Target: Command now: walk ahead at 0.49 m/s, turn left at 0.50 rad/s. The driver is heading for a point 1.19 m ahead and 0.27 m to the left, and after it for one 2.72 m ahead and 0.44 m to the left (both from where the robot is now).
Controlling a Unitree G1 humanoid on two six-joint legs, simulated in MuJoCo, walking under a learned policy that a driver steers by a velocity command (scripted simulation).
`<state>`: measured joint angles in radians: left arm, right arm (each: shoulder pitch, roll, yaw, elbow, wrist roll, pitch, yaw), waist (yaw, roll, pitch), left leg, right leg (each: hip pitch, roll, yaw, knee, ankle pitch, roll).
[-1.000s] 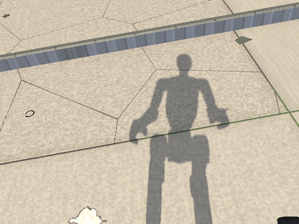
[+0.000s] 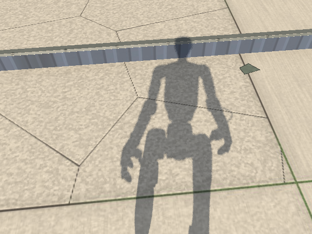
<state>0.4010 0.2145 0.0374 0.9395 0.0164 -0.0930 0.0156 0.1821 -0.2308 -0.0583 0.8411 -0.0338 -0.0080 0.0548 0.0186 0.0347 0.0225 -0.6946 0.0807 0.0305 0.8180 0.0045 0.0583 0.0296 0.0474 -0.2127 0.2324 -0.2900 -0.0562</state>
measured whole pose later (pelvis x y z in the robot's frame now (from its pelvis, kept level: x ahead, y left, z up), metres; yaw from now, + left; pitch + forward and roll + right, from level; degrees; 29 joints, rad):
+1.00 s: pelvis +0.55 +0.09 +0.01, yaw +29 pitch +1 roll -1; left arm 0.42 0.23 0.04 0.92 0.01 -0.09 -0.01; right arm 0.14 -0.26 -0.03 0.77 -0.04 -0.03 0.05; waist 0.05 0.05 0.01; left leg -0.60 0.06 -0.02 0.79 -0.14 0.03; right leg -0.07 0.04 -0.07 0.25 -0.21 -0.04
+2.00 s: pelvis +0.94 +0.28 +0.00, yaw +5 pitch +1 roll +1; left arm 0.25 0.27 0.07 0.85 0.01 0.00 0.00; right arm 0.13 -0.25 -0.04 0.80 -0.03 0.02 -0.03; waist 0.03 0.02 0.08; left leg -0.61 0.07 -0.06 0.99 -0.30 -0.06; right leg -0.29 0.15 0.06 0.40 -0.12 -0.13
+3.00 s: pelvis +0.97 +0.33 +0.00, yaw -15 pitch -2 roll -1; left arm 0.14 0.22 -0.01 0.95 0.00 0.01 0.03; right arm 0.26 -0.25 -0.02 0.96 -0.02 0.03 -0.02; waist -0.03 0.03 0.03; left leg -0.14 0.03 -0.01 0.44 -0.25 -0.01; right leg -0.14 0.06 0.03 0.43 -0.25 -0.04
